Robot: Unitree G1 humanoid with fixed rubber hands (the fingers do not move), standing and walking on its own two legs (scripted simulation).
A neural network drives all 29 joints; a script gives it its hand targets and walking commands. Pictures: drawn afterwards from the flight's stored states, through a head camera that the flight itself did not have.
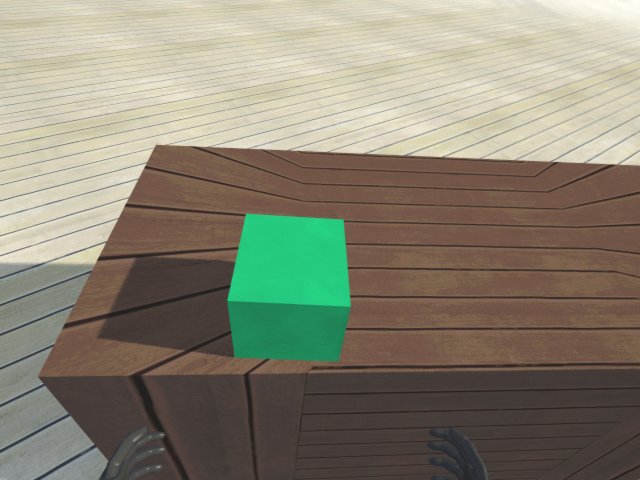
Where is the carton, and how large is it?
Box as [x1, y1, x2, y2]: [227, 214, 350, 360]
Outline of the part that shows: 246,214 227,300 234,356 338,360 350,307 343,220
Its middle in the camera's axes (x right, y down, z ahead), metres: -0.05 +0.07 +0.65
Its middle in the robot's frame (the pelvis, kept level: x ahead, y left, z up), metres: +0.45 +0.05 -0.02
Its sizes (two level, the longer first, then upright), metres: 0.192 0.171 0.147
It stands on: a pedestal, 0.69 m high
